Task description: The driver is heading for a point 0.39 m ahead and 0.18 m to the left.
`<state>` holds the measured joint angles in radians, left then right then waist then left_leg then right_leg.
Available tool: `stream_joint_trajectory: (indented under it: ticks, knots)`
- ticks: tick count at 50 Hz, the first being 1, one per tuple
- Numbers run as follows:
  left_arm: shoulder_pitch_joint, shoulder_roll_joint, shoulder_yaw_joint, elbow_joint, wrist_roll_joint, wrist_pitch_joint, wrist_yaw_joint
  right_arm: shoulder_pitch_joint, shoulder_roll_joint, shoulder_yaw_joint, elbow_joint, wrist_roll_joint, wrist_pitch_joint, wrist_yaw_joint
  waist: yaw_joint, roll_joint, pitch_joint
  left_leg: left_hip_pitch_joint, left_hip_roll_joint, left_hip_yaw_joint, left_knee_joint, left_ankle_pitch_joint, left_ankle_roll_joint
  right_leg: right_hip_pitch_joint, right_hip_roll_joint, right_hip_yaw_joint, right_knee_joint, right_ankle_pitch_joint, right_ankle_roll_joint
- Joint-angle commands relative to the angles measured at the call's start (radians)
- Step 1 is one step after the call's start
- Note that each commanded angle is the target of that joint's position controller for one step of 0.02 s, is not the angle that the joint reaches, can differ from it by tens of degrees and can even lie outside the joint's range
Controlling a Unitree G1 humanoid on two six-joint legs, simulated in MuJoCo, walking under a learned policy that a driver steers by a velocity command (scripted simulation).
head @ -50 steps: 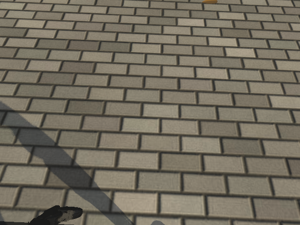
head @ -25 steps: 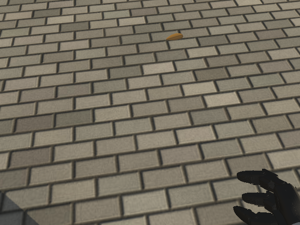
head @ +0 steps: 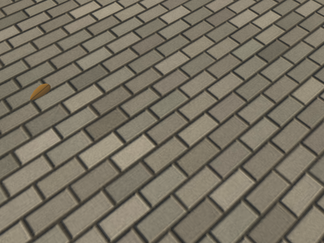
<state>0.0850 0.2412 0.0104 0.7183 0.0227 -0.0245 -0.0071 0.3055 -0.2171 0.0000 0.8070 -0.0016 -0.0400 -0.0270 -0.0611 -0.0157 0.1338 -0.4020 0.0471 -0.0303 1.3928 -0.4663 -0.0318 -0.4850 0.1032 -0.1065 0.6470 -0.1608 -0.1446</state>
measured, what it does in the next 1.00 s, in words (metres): walks ahead, turning left: left foot, then right foot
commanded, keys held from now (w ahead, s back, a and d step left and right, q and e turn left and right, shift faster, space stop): q+shift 0.72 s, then e+shift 0.28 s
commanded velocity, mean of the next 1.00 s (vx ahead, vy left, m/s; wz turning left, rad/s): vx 0.07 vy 0.00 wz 0.54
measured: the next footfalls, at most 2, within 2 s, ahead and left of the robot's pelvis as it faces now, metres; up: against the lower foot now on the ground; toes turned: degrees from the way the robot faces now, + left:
left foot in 0.34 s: +0.12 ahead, +0.17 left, +0.00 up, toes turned +19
right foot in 0.90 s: +0.22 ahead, +0.02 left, +0.00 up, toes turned +41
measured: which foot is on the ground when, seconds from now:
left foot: up 0.00-0.32, down 0.34-0.90, up 0.92-1.00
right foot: down 0.00-0.34, up 0.36-0.88, down 0.90-1.00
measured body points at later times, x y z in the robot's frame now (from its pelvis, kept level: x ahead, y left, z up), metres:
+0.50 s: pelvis +0.08 +0.08 +0.03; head +0.10 +0.12 +0.47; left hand +0.12 +0.38 -0.10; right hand +0.28 -0.15 -0.06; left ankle +0.09 +0.16 -0.71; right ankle +0.12 -0.06 -0.63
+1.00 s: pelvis +0.12 +0.06 +0.03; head +0.15 +0.05 +0.48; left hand +0.05 +0.34 -0.07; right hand +0.38 -0.06 -0.09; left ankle +0.06 +0.16 -0.69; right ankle +0.19 +0.00 -0.71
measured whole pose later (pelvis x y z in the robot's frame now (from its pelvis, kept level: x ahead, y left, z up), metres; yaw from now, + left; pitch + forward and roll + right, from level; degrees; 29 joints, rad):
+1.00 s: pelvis +0.12 +0.06 +0.03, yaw +34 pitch +0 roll +2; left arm 0.24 0.26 0.02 0.75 0.02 0.03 0.00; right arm 0.17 -0.26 -0.03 0.71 -0.02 0.05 -0.01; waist 0.02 0.03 0.03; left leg -0.30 -0.13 -0.14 0.60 -0.36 0.01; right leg -0.26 0.06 0.12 0.46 -0.20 -0.04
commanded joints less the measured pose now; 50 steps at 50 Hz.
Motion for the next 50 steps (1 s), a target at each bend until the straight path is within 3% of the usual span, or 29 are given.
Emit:
stream_joint_trajectory:
  ticks: [1, 3, 6, 8, 12, 15, 16, 17, 18, 19, 20, 21, 22, 23, 24, 27, 32, 36, 41, 43, 44, 45, 46, 47, 49, 50]
  knots:
    - [0.125, 0.086, 0.020, -0.014, -0.003, -0.033, 0.024, 0.186, -0.134, -0.038, 0.005, -0.022, 0.050, 0.004, 0.025, 0.060, -0.231, 0.031, 0.037, -0.037, -0.132, 0.016, 0.001, 0.184, -0.412, 0.274, -0.313, 0.778, -0.152]
    - [0.114, 0.117, 0.033, 0.002, 0.005, -0.047, 0.017, 0.175, -0.115, -0.048, -0.006, -0.015, 0.064, 0.006, 0.009, 0.020, -0.243, 0.036, 0.018, 0.003, -0.164, 0.059, 0.012, 0.163, -0.390, 0.188, -0.322, 0.829, -0.155]
    - [0.069, 0.087, 0.031, 0.001, 0.002, -0.043, 0.019, 0.114, -0.083, -0.055, -0.034, -0.008, 0.066, 0.015, -0.002, -0.027, -0.244, -0.011, 0.036, 0.025, -0.321, 0.176, 0.029, 0.200, -0.348, 0.066, -0.327, 0.669, -0.107]
    - [0.069, 0.075, 0.032, 0.001, 0.001, -0.035, 0.025, 0.045, -0.068, -0.054, -0.061, -0.012, 0.073, 0.028, 0.022, -0.084, -0.224, -0.007, 0.037, 0.053, -0.443, 0.245, 0.033, 0.209, -0.336, 0.012, -0.335, 0.513, -0.079]
    - [0.116, 0.111, 0.053, 0.006, 0.006, -0.003, 0.028, -0.039, -0.082, -0.064, -0.116, -0.022, 0.092, 0.052, 0.066, -0.103, -0.204, 0.004, 0.015, 0.100, -0.579, 0.176, 0.039, 0.255, -0.397, 0.007, -0.306, 0.266, -0.067]
    - [0.123, 0.140, 0.068, 0.005, 0.003, 0.017, 0.033, -0.048, -0.087, -0.073, -0.147, -0.023, 0.090, 0.060, 0.065, -0.092, -0.183, 0.058, -0.006, 0.123, -0.715, 0.118, 0.065, 0.267, -0.437, 0.000, -0.225, 0.149, -0.024]
    - [0.128, 0.145, 0.073, 0.008, 0.002, 0.024, 0.035, -0.026, -0.089, -0.076, -0.146, -0.024, 0.083, 0.059, 0.051, -0.059, -0.182, 0.117, -0.020, 0.120, -0.806, 0.160, 0.080, 0.247, -0.421, -0.027, -0.155, 0.081, 0.017]
    - [0.168, 0.137, 0.078, 0.019, 0.010, 0.033, 0.034, 0.020, -0.131, -0.089, -0.134, -0.028, 0.069, 0.052, 0.037, 0.065, -0.175, 0.183, 0.011, 0.002, -0.943, 0.256, 0.108, 0.195, -0.362, -0.067, 0.002, -0.066, 0.085]
    - [0.178, 0.079, 0.063, -0.035, 0.005, 0.045, 0.029, 0.028, -0.294, -0.127, -0.154, -0.032, 0.060, 0.037, 0.059, 0.376, -0.135, 0.253, 0.275, -0.423, -1.046, 0.620, 0.220, -0.064, -0.175, -0.144, 0.276, -0.411, 0.183]
    - [0.060, 0.087, 0.055, -0.080, 0.015, 0.062, 0.035, 0.124, -0.323, -0.146, -0.143, -0.023, 0.067, 0.033, -0.021, 0.280, -0.159, 0.274, 0.322, -0.554, -1.077, 0.762, 0.353, -0.180, -0.081, 0.049, 0.457, -0.544, 0.198]
    - [0.056, 0.084, 0.052, -0.079, 0.007, 0.065, 0.033, 0.119, -0.298, -0.142, -0.136, -0.016, 0.075, 0.026, -0.001, 0.174, -0.165, 0.283, 0.284, -0.468, -1.059, 0.708, 0.362, -0.205, -0.106, 0.123, 0.525, -0.468, 0.199]
    - [0.064, 0.088, 0.053, -0.070, -0.006, 0.057, 0.031, 0.046, -0.267, -0.134, -0.149, -0.012, 0.085, 0.020, 0.033, 0.126, -0.143, 0.254, 0.218, -0.387, -1.057, 0.624, 0.326, -0.201, -0.125, 0.150, 0.510, -0.356, 0.195]
    - [0.062, 0.100, 0.057, -0.068, -0.004, 0.048, 0.032, -0.029, -0.240, -0.127, -0.169, -0.006, 0.093, 0.018, 0.059, 0.122, -0.144, 0.250, 0.157, -0.340, -1.058, 0.576, 0.282, -0.196, -0.133, 0.158, 0.472, -0.280, 0.192]
    - [0.073, 0.118, 0.061, -0.061, 0.011, 0.045, 0.031, -0.076, -0.212, -0.120, -0.190, 0.002, 0.096, 0.018, 0.068, 0.130, -0.167, 0.252, 0.121, -0.309, -1.049, 0.612, 0.264, -0.173, -0.128, 0.149, 0.474, -0.236, 0.194]
    - [0.080, 0.122, 0.063, -0.056, 0.017, 0.049, 0.028, -0.076, -0.202, -0.117, -0.197, 0.004, 0.094, 0.022, 0.066, 0.122, -0.199, 0.262, 0.108, -0.301, -1.037, 0.666, 0.258, -0.153, -0.118, 0.147, 0.490, -0.219, 0.198]
    - [0.065, 0.106, 0.055, -0.070, 0.007, 0.060, 0.026, -0.032, -0.235, -0.131, -0.192, 0.002, 0.086, 0.026, 0.048, 0.078, -0.224, 0.299, 0.090, -0.336, -1.025, 0.656, 0.248, -0.159, -0.110, 0.167, 0.432, -0.204, 0.209]
    - [0.019, 0.121, 0.051, -0.091, 0.003, 0.062, 0.033, -0.010, -0.264, -0.143, -0.201, -0.009, 0.094, 0.025, 0.014, 0.124, -0.208, 0.309, 0.066, -0.462, -1.041, 0.443, 0.244, -0.159, -0.083, 0.205, 0.276, -0.203, 0.206]
    - [0.002, 0.137, 0.050, -0.098, -0.005, 0.050, 0.036, -0.021, -0.283, -0.150, -0.205, -0.016, 0.095, 0.032, 0.009, 0.129, -0.205, 0.279, 0.047, -0.548, -1.033, 0.407, 0.234, -0.091, -0.053, 0.230, 0.183, -0.208, 0.182]
    - [0.089, 0.135, 0.044, -0.061, -0.019, 0.044, 0.039, -0.073, -0.211, -0.111, -0.197, -0.028, 0.093, 0.033, 0.027, 0.157, -0.241, 0.193, 0.051, -0.478, -1.001, 0.585, 0.204, 0.148, -0.071, 0.156, 0.055, -0.213, 0.144]
    - [0.140, 0.090, 0.030, -0.039, -0.015, 0.042, 0.034, -0.102, -0.164, -0.081, -0.183, -0.018, 0.096, 0.022, 0.068, 0.123, -0.232, 0.113, 0.033, -0.455, -0.999, 0.473, 0.169, 0.325, -0.088, 0.145, -0.171, -0.089, 0.116]
    - [0.107, 0.068, 0.016, -0.041, -0.004, 0.037, 0.034, -0.072, -0.122, -0.060, -0.161, -0.020, 0.092, 0.014, 0.056, 0.070, -0.214, 0.079, 0.005, -0.418, -1.003, 0.325, 0.124, 0.395, -0.119, 0.217, -0.313, -0.029, 0.102]
    - [0.065, 0.121, 0.019, -0.054, 0.012, 0.031, 0.037, -0.005, -0.103, -0.053, -0.144, -0.031, 0.087, 0.012, 0.008, -0.105, -0.200, 0.059, -0.076, -0.289, -0.856, 0.120, 0.079, 0.396, -0.275, 0.450, -0.411, -0.051, 0.074]
    - [0.018, 0.202, 0.032, -0.073, 0.016, 0.031, 0.027, -0.018, -0.171, -0.071, -0.156, -0.026, 0.090, 0.007, -0.009, -0.151, -0.140, 0.061, -0.167, -0.143, -0.860, 0.042, 0.055, 0.244, -0.388, 0.611, -0.432, 0.023, -0.021]
    - [0.041, 0.217, 0.048, -0.055, 0.005, 0.035, 0.013, -0.053, -0.202, -0.078, -0.150, -0.030, 0.087, 0.001, 0.010, -0.158, -0.116, 0.121, -0.134, -0.110, -0.826, 0.059, 0.048, 0.182, -0.370, 0.637, -0.423, 0.016, -0.056]
    - [0.097, 0.250, 0.074, -0.033, -0.011, 0.044, 0.002, -0.122, -0.209, -0.083, -0.157, -0.020, 0.075, 0.005, 0.052, -0.160, -0.097, 0.054, -0.164, -0.067, -0.733, 0.073, 0.032, 0.239, -0.282, 0.594, -0.379, 0.021, -0.026]
    - [0.131, 0.263, 0.085, -0.025, -0.015, 0.046, 0.005, -0.135, -0.206, -0.083, -0.166, -0.020, 0.074, 0.009, 0.065, -0.163, -0.107, -0.009, -0.165, -0.064, -0.654, 0.038, 0.019, 0.294, -0.271, 0.606, -0.364, 0.074, -0.028]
